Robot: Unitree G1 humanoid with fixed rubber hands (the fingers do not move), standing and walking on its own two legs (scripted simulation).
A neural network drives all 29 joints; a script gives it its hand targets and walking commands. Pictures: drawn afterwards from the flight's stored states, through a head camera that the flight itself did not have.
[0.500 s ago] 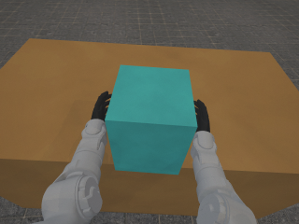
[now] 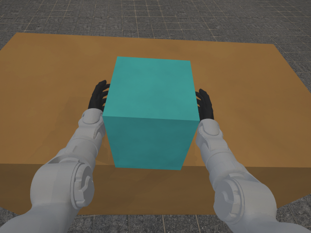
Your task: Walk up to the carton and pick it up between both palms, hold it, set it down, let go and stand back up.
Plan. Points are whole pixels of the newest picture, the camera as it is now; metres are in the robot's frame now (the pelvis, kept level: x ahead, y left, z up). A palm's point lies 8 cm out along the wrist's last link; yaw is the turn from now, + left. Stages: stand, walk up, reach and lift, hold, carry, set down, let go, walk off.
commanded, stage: set down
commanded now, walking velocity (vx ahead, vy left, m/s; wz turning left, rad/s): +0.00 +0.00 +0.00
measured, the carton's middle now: (150, 116) +0.44 -0.01 +0.04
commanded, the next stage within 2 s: none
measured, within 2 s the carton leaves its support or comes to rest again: neither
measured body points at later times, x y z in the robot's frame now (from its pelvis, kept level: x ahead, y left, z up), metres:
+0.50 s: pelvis -0.02 -0.01 -0.01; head +0.01 +0.01 +0.44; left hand +0.45 +0.19 +0.12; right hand +0.42 -0.21 +0.12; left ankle -0.01 +0.09 -0.74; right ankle +0.01 -0.11 -0.74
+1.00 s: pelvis -0.02 -0.03 -0.01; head +0.00 +0.00 +0.44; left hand +0.44 +0.19 +0.12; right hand +0.42 -0.19 +0.12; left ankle -0.01 +0.09 -0.74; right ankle +0.01 -0.11 -0.74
